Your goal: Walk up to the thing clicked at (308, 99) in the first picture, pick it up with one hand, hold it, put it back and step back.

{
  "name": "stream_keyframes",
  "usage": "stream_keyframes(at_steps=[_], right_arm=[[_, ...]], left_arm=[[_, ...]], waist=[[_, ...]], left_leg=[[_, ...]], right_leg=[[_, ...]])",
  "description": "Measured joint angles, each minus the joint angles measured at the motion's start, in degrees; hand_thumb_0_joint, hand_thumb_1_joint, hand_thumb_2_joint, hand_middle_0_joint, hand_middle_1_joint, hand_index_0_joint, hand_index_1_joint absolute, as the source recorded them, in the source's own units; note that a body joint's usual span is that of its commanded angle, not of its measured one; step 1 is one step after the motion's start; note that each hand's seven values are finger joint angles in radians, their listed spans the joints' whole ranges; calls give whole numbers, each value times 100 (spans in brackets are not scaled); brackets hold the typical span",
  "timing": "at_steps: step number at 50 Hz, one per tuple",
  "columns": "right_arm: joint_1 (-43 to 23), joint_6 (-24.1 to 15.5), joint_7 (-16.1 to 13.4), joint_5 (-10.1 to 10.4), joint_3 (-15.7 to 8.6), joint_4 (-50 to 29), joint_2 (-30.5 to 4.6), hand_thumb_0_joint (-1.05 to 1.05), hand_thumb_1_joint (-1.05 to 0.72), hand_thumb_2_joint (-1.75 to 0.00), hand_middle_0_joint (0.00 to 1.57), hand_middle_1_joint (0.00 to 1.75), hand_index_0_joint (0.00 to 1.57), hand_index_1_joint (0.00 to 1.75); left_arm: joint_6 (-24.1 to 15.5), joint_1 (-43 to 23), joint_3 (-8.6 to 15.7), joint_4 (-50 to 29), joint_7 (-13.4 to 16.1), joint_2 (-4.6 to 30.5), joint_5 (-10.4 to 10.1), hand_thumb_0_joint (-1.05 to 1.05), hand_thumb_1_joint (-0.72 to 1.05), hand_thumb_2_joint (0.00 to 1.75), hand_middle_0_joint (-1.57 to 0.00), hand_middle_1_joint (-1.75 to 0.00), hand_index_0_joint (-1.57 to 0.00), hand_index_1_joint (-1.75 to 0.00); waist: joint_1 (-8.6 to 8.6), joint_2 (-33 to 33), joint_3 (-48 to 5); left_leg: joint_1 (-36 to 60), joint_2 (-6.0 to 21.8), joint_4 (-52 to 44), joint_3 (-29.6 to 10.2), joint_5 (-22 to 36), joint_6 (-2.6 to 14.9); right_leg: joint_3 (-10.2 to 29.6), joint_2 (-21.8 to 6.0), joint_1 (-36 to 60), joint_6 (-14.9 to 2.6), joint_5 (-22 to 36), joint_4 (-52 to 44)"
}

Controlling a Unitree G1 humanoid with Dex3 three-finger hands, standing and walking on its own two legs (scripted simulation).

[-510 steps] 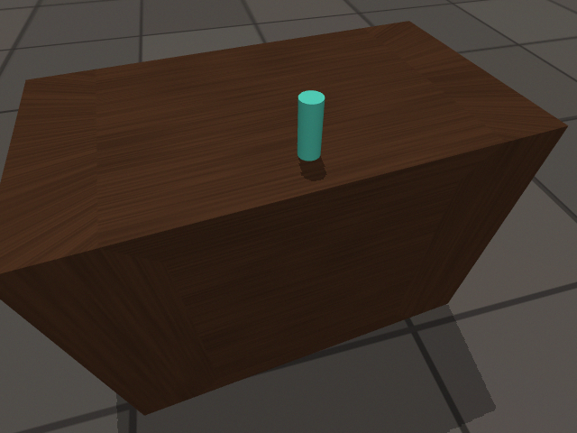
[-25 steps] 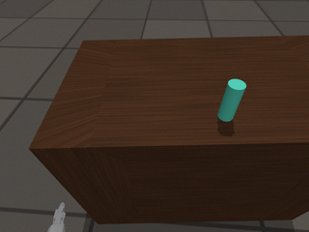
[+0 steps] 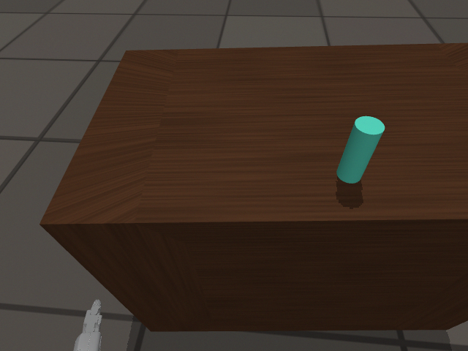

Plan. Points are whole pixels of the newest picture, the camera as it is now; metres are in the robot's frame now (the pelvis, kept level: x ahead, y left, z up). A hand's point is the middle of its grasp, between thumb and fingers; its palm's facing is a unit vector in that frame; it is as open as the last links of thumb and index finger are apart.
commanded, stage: go down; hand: right
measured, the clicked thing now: (358, 151) +0.45 -0.20 +0.09
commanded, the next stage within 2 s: approach in 1.02 s
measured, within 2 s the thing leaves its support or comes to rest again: neither
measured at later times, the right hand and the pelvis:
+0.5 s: hand out of the picture +0.38 -0.38 +0.21, palm faces +0.14 +0.99 +0.02, open 17.5 cm; pelvis +0.00 -0.01 +0.00, yaw +0 degrees
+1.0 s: hand out of the picture +0.37 -0.38 +0.21, palm faces +0.14 +0.99 +0.00, open 17.6 cm; pelvis +0.00 -0.01 -0.01, yaw +0 degrees
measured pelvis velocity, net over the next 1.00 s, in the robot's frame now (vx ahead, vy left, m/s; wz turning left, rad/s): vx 0.00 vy -0.01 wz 0.01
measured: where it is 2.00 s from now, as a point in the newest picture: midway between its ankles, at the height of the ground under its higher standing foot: outside the picture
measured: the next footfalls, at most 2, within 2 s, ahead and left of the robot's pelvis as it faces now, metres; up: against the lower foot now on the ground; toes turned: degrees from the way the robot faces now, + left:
none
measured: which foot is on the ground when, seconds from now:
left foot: down 0.00-1.00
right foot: down 0.00-1.00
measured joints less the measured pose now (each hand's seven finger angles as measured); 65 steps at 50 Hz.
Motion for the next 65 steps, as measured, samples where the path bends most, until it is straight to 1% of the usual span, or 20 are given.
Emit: stream_keyframes(at_steps=[5,9,12,16,20,23,26,29,32,36,45,50,53,56,60,63,65], right_arm=[[-61,25,18,-12,-25,86,-55,-1,59,-4,5,5,5,4],[-90,66,20,-28,25,193,-118,-1,57,-4,5,5,5,4],[-114,71,25,-54,65,265,-164,-1,56,-4,5,5,5,4],[-162,34,41,-74,55,292,-177,-1,56,-4,5,5,5,4],[-281,-16,32,-99,25,285,-156,-1,56,-4,5,5,5,4],[-402,-51,26,-100,64,397,-208,-1,55,-4,5,5,5,4],[-504,-55,2,-153,74,521,-276,-1,55,-4,6,5,5,4],[-555,-44,-8,-191,87,596,-339,-1,55,-4,6,5,5,4],[-521,-27,-4,-204,102,601,-357,-1,56,-4,6,5,5,4],[-463,-4,9,-165,115,553,-326,-1,56,-4,6,5,5,4],[-434,-105,15,-155,56,611,-390,-1,57,-4,5,5,5,4],[-413,-119,47,-141,56,447,-287,-1,56,-4,5,5,5,4],[-461,-80,52,-105,78,440,-254,-1,55,-4,6,5,5,4],[-523,-23,39,-141,106,549,-314,-1,54,-4,6,5,5,4],[-588,27,33,-195,180,674,-397,-1,54,-4,6,5,5,4],[-610,-4,22,-183,274,745,-396,-1,54,-4,5,5,5,4],[-619,-62,9,-170,370,773,-322,-1,53,-4,5,5,5,4]], left_arm=[[17,23,-11,-205,16,-15,9,-1,-55,7,-5,-5,-5,-6],[14,74,21,-270,-2,-23,14,-1,-55,7,-5,-5,-5,-6],[35,81,23,-255,-31,-23,8,-1,-55,7,-5,-5,-5,-6],[70,106,-46,-292,-63,-38,4,-1,-55,6,-5,-5,-5,-6],[62,125,-26,-287,-79,-72,28,-1,-54,6,-5,-5,-5,-6],[58,88,15,-216,-66,-50,30,-1,-54,6,-5,-5,-5,-6],[54,41,39,-197,-48,-1,33,-1,-54,6,-5,-5,-5,-6],[69,48,7,-300,-36,38,24,-1,-54,6,-5,-5,-5,-5],[60,114,-28,-447,-54,26,21,-1,-53,6,-5,-5,-5,-5],[33,202,-56,-502,-71,-33,17,-1,-53,5,-5,-5,-5,-5],[12,142,-66,-338,-62,-46,35,-1,-53,6,-5,-5,-5,-5],[-9,141,-69,-322,-31,-27,43,-1,-53,6,-5,-5,-5,-5],[0,132,-47,-322,-8,-24,40,-1,-53,6,-5,-5,-5,-5],[-19,95,-4,-356,7,-6,41,-1,-54,6,-5,-5,-5,-6],[-6,122,-37,-501,-9,16,33,-1,-54,6,-5,-5,-5,-5],[-15,222,-45,-672,-51,-11,46,-1,-54,5,-5,-5,-5,-6],[-55,276,-43,-688,-76,-27,62,-1,-54,5,-6,-5,-5,-6]], waist=[[36,-11,-92],[56,-19,-166],[62,-26,-146],[57,-11,-83],[62,14,-68],[92,16,-78],[132,2,-97],[155,-4,-104],[156,-6,-112],[136,4,-125],[110,8,-59],[87,2,-106],[104,-6,-170],[138,-24,-196],[150,-25,-161],[153,-2,-111],[146,18,-101]], left_leg=[[-12,0,-2,-1,-26,-11],[1,-1,8,-3,-56,-18],[-23,-2,34,-3,-65,-23],[-89,-2,77,-6,-61,-28],[-140,-5,108,0,-56,-31],[-171,-8,138,-5,-57,-34],[-224,-14,171,-20,-53,-40],[-257,-20,177,-39,-37,-43],[-255,-24,155,-53,-18,-45],[-236,-19,141,-49,-15,-45],[-335,-24,224,-32,-38,-36],[-329,-24,226,-9,-55,-31],[-290,-21,230,7,-79,-28],[-267,-21,240,6,-94,-24],[-292,-22,256,2,-95,-21],[-327,-16,275,12,-95,-16],[-373,-14,302,16,-98,-13]], right_leg=[[-2,0,-27,-8,-44,32],[-4,-1,-23,-14,-84,63],[-3,-1,-55,-21,-103,105],[-5,0,-123,-26,-105,156],[3,-1,-186,-27,-109,209],[-1,-3,-222,-31,-120,254],[-15,-8,-276,-37,-132,305],[-33,-14,-306,-41,-128,320],[-47,-18,-299,-44,-115,299],[-43,-13,-279,-43,-106,277],[-24,-16,-385,-31,-127,364],[0,-16,-387,-25,-134,365],[14,-13,-349,-22,-148,360],[13,-14,-321,-23,-158,358],[10,-14,-333,-20,-148,352],[20,-8,-362,-13,-132,348],[25,-6,-404,-7,-128,362]])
